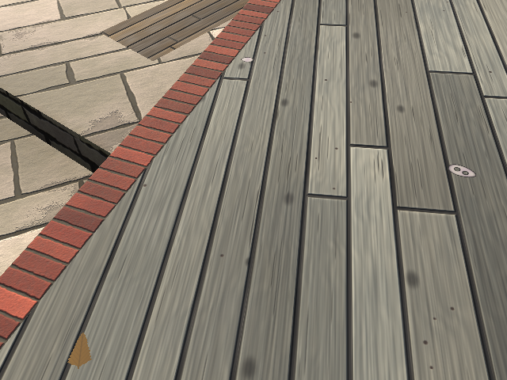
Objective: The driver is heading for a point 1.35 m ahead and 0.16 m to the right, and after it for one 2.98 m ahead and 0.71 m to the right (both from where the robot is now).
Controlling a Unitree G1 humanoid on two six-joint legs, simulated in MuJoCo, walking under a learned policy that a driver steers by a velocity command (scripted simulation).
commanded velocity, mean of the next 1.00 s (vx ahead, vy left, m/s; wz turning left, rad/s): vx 0.50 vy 0.00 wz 0.00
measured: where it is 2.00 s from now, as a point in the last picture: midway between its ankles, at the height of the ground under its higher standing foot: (277, 224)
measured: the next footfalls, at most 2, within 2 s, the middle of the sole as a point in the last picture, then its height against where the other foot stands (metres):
left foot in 0.22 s outside the picture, level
right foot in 0.76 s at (318, 353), level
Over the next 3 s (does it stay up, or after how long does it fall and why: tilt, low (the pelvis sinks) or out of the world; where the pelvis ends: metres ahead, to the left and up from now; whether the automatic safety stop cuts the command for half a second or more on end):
stays up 1.63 -0.20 -0.02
